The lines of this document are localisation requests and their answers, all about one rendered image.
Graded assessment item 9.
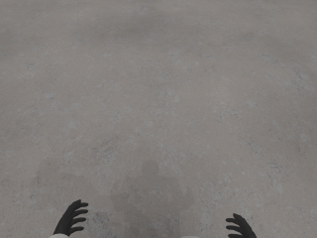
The robot left hand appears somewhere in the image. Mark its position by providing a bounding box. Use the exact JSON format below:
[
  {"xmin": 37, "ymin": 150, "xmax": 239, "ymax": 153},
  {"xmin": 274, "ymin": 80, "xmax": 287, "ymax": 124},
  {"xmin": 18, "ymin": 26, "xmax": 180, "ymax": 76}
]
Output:
[{"xmin": 53, "ymin": 199, "xmax": 88, "ymax": 237}]

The robot right hand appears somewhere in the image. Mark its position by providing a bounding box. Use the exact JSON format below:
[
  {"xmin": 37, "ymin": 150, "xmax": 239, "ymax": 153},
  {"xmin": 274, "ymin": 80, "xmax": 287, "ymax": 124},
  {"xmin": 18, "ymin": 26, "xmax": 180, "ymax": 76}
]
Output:
[{"xmin": 226, "ymin": 213, "xmax": 257, "ymax": 238}]

